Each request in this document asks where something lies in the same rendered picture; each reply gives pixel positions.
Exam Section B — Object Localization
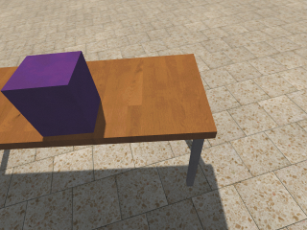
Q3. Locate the table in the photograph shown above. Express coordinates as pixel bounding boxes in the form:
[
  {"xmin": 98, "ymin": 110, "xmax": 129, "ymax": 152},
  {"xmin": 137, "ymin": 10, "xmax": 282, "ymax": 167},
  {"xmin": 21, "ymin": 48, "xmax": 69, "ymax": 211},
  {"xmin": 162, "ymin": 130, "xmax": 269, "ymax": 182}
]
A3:
[{"xmin": 0, "ymin": 54, "xmax": 218, "ymax": 187}]

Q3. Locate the carton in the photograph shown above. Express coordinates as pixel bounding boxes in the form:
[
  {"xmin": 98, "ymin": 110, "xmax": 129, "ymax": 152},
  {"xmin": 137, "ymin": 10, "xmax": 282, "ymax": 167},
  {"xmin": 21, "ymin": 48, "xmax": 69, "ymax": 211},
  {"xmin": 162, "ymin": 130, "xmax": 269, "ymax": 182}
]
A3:
[{"xmin": 0, "ymin": 51, "xmax": 101, "ymax": 137}]

